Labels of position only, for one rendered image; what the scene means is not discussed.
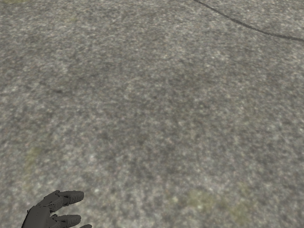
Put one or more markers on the left robot hand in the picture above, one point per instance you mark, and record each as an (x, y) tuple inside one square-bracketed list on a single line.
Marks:
[(38, 216)]

